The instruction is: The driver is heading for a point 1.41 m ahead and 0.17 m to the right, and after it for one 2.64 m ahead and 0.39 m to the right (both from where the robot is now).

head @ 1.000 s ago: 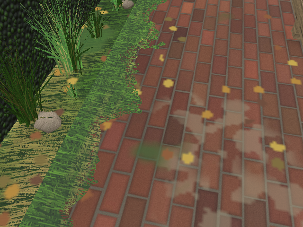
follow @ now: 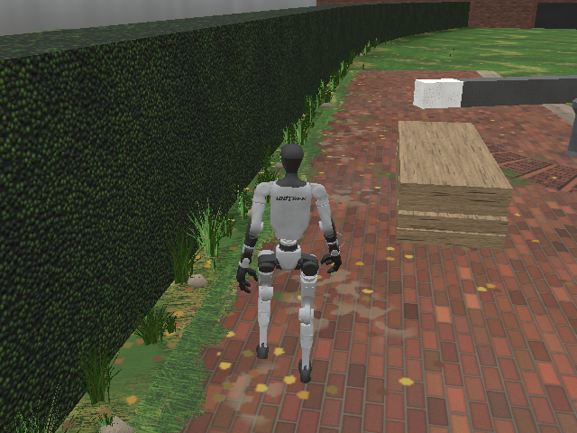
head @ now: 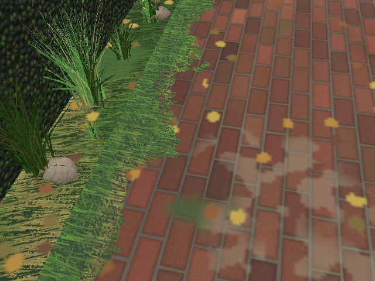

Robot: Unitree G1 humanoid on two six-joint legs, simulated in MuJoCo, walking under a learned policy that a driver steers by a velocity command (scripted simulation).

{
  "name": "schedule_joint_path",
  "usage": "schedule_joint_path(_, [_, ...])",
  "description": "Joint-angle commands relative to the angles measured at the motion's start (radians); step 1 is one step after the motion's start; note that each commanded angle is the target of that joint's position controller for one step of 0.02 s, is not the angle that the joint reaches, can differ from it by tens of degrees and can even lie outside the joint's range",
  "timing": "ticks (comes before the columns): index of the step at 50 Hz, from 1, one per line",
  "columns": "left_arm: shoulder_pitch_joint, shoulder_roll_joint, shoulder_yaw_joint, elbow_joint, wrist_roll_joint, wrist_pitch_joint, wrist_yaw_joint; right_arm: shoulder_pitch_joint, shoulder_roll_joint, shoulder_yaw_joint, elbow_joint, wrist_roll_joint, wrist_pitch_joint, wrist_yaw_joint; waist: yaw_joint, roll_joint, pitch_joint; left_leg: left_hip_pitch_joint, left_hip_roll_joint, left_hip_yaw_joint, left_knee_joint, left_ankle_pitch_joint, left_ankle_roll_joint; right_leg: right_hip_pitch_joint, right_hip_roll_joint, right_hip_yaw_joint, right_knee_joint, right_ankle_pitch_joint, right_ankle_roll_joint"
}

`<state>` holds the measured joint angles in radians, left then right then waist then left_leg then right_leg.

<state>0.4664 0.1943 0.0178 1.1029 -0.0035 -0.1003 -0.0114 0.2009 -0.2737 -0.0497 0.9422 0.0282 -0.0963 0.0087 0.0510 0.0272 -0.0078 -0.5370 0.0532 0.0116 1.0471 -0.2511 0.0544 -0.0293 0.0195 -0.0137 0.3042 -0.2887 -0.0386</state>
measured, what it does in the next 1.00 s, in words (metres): walks ahead: left foot, then right foot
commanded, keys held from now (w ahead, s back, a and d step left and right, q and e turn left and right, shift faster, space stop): w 1.00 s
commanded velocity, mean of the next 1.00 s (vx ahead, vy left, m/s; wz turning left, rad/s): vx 0.48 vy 0.00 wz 0.00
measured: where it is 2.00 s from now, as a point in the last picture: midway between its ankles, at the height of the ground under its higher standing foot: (201, 159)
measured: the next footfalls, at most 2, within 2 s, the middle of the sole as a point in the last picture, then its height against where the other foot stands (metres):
left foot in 0.26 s outside the picture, level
right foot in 0.80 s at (238, 252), level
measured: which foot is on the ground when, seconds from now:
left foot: up 0.00-0.24, down 0.26-0.80, up 0.82-1.00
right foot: down 0.00-0.28, up 0.30-0.78, down 0.80-1.00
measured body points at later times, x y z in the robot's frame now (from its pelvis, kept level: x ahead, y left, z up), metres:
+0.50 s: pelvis +0.27 +0.06 +0.00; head +0.29 +0.07 +0.45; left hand +0.39 +0.33 -0.12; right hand +0.30 -0.20 -0.14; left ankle +0.28 +0.14 -0.75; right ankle +0.34 -0.11 -0.66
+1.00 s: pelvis +0.57 -0.01 +0.00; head +0.59 -0.02 +0.45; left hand +0.63 +0.26 -0.13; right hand +0.66 -0.28 -0.14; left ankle +0.58 +0.16 -0.66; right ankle +0.59 -0.09 -0.75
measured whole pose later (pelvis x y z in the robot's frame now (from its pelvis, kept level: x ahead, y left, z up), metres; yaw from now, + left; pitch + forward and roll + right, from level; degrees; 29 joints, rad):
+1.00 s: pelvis +0.57 -0.01 +0.00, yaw +0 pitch +1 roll -1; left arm 0.27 0.24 0.05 0.91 0.00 -0.10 -0.03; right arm 0.21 -0.28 -0.05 0.95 0.02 -0.08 0.00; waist 0.02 0.04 0.03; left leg -0.55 0.11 -0.03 1.10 -0.27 0.04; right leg -0.21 0.05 -0.07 0.34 -0.14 -0.07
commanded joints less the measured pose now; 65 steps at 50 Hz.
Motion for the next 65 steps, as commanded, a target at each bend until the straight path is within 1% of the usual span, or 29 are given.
schedule_joint_path(1, [0.049,0.126,0.013,-0.039,0.007,0.010,0.019,-0.155,-0.009,0.002,-0.098,-0.005,-0.011,0.015,0.014,-0.114,0.117,-0.243,0.037,0.010,-0.155,0.106,-0.031,0.085,-0.220,0.179,-0.171,0.331,-0.132])
schedule_joint_path(4, [0.058,0.171,0.021,-0.056,0.005,0.014,0.033,-0.284,0.011,0.019,-0.148,-0.002,-0.008,0.022,0.035,-0.123,0.146,-0.110,-0.006,0.052,-0.377,0.221,-0.049,-0.029,-0.203,0.120,-0.215,0.301,-0.132])
schedule_joint_path(8, [0.076,0.185,0.035,-0.049,-0.016,0.014,0.036,-0.339,-0.034,0.015,-0.182,0.006,-0.007,0.034,0.010,-0.136,0.170,-0.052,-0.013,0.024,-0.493,0.259,-0.011,0.032,-0.261,0.104,-0.211,0.355,-0.123])
schedule_joint_path(10, [0.051,0.202,0.045,-0.059,-0.013,0.021,0.035,-0.289,-0.074,-0.003,-0.179,0.003,-0.012,0.038,-0.041,-0.145,0.113,0.040,-0.040,0.032,-0.512,0.223,0.023,0.101,-0.278,0.082,-0.114,0.612,-0.100])
schedule_joint_path(12, [0.024,0.204,0.048,-0.076,0.001,0.038,0.034,-0.046,-0.138,-0.043,-0.108,0.006,-0.007,0.028,-0.169,-0.156,-0.055,0.355,-0.098,0.070,-0.503,0.190,0.070,0.076,-0.233,0.030,0.183,0.915,-0.063])
schedule_joint_path(13, [0.015,0.188,0.038,-0.099,0.012,0.041,0.033,0.133,-0.184,-0.062,-0.064,0.002,-0.001,0.017,-0.241,-0.115,-0.171,0.649,0.015,-0.059,-0.481,0.144,0.118,-0.121,-0.195,0.016,0.447,0.732,-0.035])
schedule_joint_path(14, [0.147,0.029,-0.004,-0.118,0.011,0.022,0.019,0.252,-0.282,-0.082,-0.033,-0.021,0.004,0.017,-0.178,0.171,-0.361,1.006,0.300,-0.572,-0.587,-0.117,0.297,-0.497,-0.003,0.006,0.876,0.116,0.034])
schedule_joint_path(15, [0.114,0.067,0.003,-0.105,-0.016,-0.011,0.012,0.230,-0.200,-0.056,-0.028,-0.019,0.003,0.022,-0.187,0.192,-0.375,0.970,0.340,-0.828,-0.784,-0.241,0.307,-0.617,0.027,0.153,1.037,-0.255,0.014])
schedule_joint_path(16, [-0.011,0.156,0.029,-0.150,-0.048,-0.029,0.009,0.118,-0.142,-0.039,-0.039,-0.012,-0.003,0.023,-0.159,0.149,-0.166,0.805,0.300,-0.670,-0.802,-0.229,0.240,-0.715,-0.036,0.139,1.088,-0.202,-0.010])
schedule_joint_path(18, [-0.107,0.169,0.041,-0.171,-0.037,-0.033,0.025,-0.037,-0.078,-0.019,-0.067,-0.023,-0.015,0.030,-0.089,0.007,-0.024,0.489,0.225,-0.398,-0.845,0.016,0.186,-0.630,-0.132,0.098,0.988,-0.031,-0.019])
schedule_joint_path(21, [-0.054,0.104,0.044,-0.164,-0.020,0.006,0.032,-0.052,-0.052,-0.011,-0.043,-0.032,-0.024,0.035,-0.018,0.050,0.011,0.302,0.157,-0.232,-0.917,0.122,0.183,-0.497,-0.179,0.092,0.877,0.016,-0.008])
schedule_joint_path(23, [-0.115,0.117,0.052,-0.194,-0.012,0.018,0.036,-0.014,-0.075,-0.014,-0.020,-0.031,-0.029,0.024,-0.016,0.040,0.048,0.275,0.147,-0.183,-0.951,0.157,0.194,-0.548,-0.188,0.076,0.800,0.075,0.010])
schedule_joint_path(29, [-0.381,0.102,0.044,-0.284,-0.004,0.002,0.017,0.104,-0.125,-0.020,0.011,-0.021,-0.015,-0.011,-0.088,0.011,0.084,0.351,0.114,-0.087,-0.968,0.231,0.156,-0.605,-0.147,0.026,0.384,0.397,0.035])
schedule_joint_path(34, [-0.524,0.110,0.034,-0.344,-0.017,-0.005,-0.012,0.213,-0.137,-0.025,0.056,-0.008,0.007,-0.017,-0.130,0.005,0.108,0.534,0.175,-0.091,-0.906,0.250,0.145,-0.637,-0.115,0.023,0.237,0.366,0.017])
schedule_joint_path(37, [-0.500,0.146,0.044,-0.359,-0.019,-0.012,-0.026,0.208,-0.155,-0.035,0.059,-0.008,0.025,-0.021,-0.090,0.031,0.075,0.629,0.212,-0.099,-0.811,0.419,0.120,-0.573,-0.087,0.010,0.198,0.244,-0.021])
schedule_joint_path(39, [-0.281,0.212,0.081,-0.300,-0.018,-0.013,-0.021,0.171,-0.148,-0.031,0.046,-0.015,0.038,-0.020,0.029,0.042,-0.066,0.593,0.149,-0.043,-0.547,0.722,0.081,-0.255,-0.023,-0.045,0.173,0.228,-0.070])
schedule_joint_path(40, [-0.085,0.282,0.103,-0.256,-0.007,-0.011,-0.012,0.174,-0.115,-0.013,0.021,-0.030,0.037,-0.019,0.098,-0.020,-0.217,0.405,0.093,-0.001,-0.262,0.553,0.048,0.065,-0.153,0.097,0.215,0.247,-0.131])
schedule_joint_path(41, [0.015,0.370,0.125,-0.223,0.001,-0.004,-0.014,0.305,0.023,0.027,0.015,-0.029,0.015,-0.006,0.045,-0.281,-0.367,-0.019,-0.096,0.019,0.128,-0.007,-0.026,0.448,-0.397,0.583,0.126,0.042,-0.299])
schedule_joint_path(42, [0.011,0.269,0.095,-0.229,-0.001,-0.003,-0.016,0.266,-0.051,0.013,0.032,-0.011,-0.012,-0.001,0.069,-0.238,-0.384,-0.142,-0.093,-0.135,0.255,-0.314,-0.009,0.458,-0.414,0.750,0.006,-0.038,-0.292])
schedule_joint_path(43, [-0.085,0.224,0.078,-0.244,-0.004,-0.005,-0.013,0.161,-0.131,-0.010,-0.003,0.018,-0.028,0.003,0.052,-0.191,-0.218,-0.221,-0.034,-0.129,0.293,-0.252,0.011,0.323,-0.382,0.592,-0.008,-0.014,-0.235])
schedule_joint_path(44, [-0.176,0.199,0.068,-0.266,-0.002,-0.006,-0.012,0.100,-0.130,-0.010,-0.016,0.020,-0.033,-0.002,0.022,-0.113,-0.127,-0.198,0.022,-0.098,0.253,-0.154,0.014,0.167,-0.345,0.459,-0.033,0.088,-0.210])
schedule_joint_path(45, [-0.230,0.172,0.061,-0.272,0.004,-0.007,-0.015,0.070,-0.119,-0.015,-0.018,0.004,-0.029,-0.008,-0.005,-0.069,-0.060,-0.161,0.055,-0.084,0.187,-0.092,0.008,0.035,-0.307,0.363,-0.068,0.175,-0.197])
schedule_joint_path(46, [-0.253,0.152,0.054,-0.272,0.013,-0.011,-0.018,0.085,-0.101,-0.019,-0.015,-0.004,-0.016,-0.011,-0.041,-0.087,-0.037,-0.094,0.086,-0.090,0.137,-0.047,0.005,-0.049,-0.274,0.295,-0.101,0.219,-0.181])
schedule_joint_path(47, [-0.255,0.122,0.048,-0.264,0.015,-0.012,-0.024,0.090,-0.080,-0.019,-0.010,-0.009,0.001,-0.014,-0.054,-0.082,-0.023,-0.055,0.092,-0.084,0.114,-0.014,0.008,-0.093,-0.234,0.246,-0.129,0.246,-0.162])
schedule_joint_path(48, [-0.247,0.159,0.056,-0.255,0.012,-0.016,-0.022,0.123,-0.047,-0.014,-0.006,-0.009,0.012,-0.014,-0.074,-0.118,-0.026,-0.037,0.095,-0.078,0.089,-0.006,-0.005,-0.122,-0.251,0.225,-0.148,0.283,-0.189])
schedule_joint_path(53, [-0.169,0.188,0.065,-0.215,0.004,-0.012,0.003,-0.044,-0.050,-0.018,-0.063,-0.025,0.019,-0.014,-0.048,-0.071,0.043,-0.161,0.103,-0.062,-0.174,0.203,-0.049,-0.108,-0.228,0.125,-0.197,0.355,-0.188])
schedule_joint_path(57, [-0.108,0.205,0.068,-0.188,-0.006,-0.004,0.015,-0.183,-0.026,-0.007,-0.100,-0.018,0.009,-0.001,-0.004,-0.079,0.068,-0.097,0.055,-0.016,-0.408,0.364,-0.049,-0.097,-0.200,0.060,-0.211,0.303,-0.159])
schedule_joint_path(62, [-0.047,0.214,0.077,-0.143,-0.016,0.018,0.023,-0.284,-0.046,-0.005,-0.148,-0.009,-0.002,0.025,0.008,-0.084,0.099,-0.133,0.037,-0.030,-0.520,0.291,-0.013,0.074,-0.275,0.073,-0.144,0.339,-0.146])
schedule_joint_path(65, [-0.084,0.235,0.086,-0.147,-0.016,0.034,0.028,-0.195,-0.092,-0.024,-0.135,-0.008,-0.010,0.032,-0.059,-0.114,0.035,0.030,-0.012,0.011,-0.548,0.184,0.027,0.123,-0.284,0.064,-0.014,0.598,-0.115])
Over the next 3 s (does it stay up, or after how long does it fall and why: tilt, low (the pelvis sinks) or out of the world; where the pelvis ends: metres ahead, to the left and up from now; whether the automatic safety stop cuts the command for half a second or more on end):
stays up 1.17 -0.09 0.00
